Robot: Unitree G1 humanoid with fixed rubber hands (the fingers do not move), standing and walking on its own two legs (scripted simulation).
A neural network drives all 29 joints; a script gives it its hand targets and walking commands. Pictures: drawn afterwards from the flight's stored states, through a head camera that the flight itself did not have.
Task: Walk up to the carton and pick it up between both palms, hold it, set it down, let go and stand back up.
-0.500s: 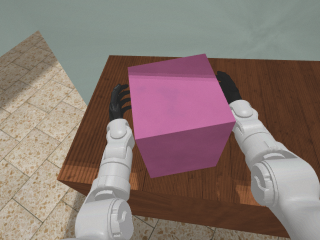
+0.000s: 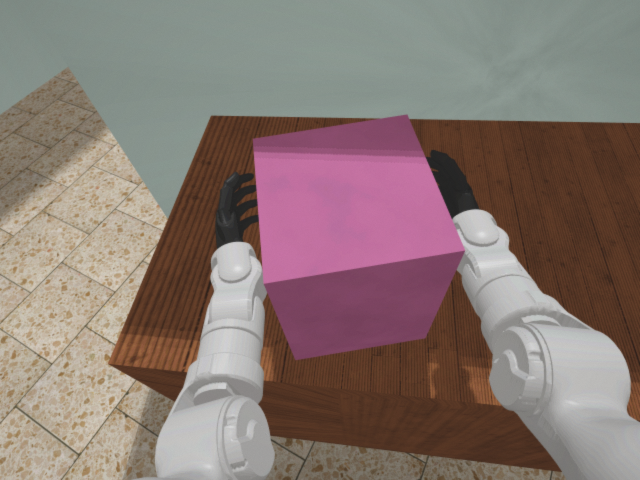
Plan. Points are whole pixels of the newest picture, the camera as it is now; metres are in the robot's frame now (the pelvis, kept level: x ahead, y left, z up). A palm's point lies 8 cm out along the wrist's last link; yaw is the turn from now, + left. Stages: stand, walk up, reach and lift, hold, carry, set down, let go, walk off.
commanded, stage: reach and lift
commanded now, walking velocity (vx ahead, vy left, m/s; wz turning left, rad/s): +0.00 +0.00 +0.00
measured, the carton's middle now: (346, 247) +0.42 +0.05 +0.01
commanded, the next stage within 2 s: none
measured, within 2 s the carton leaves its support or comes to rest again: leaves its support in 0.68 s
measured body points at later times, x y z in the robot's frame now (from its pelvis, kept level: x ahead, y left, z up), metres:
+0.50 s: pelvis +0.00 +0.00 +0.00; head +0.07 -0.01 +0.44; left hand +0.40 +0.19 +0.06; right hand +0.46 -0.09 +0.06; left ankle -0.02 +0.15 -0.74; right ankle -0.01 -0.12 -0.74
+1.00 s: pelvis -0.03 +0.00 +0.00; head +0.02 -0.01 +0.45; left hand +0.37 +0.18 +0.08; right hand +0.42 -0.11 +0.08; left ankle -0.02 +0.15 -0.74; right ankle -0.01 -0.12 -0.74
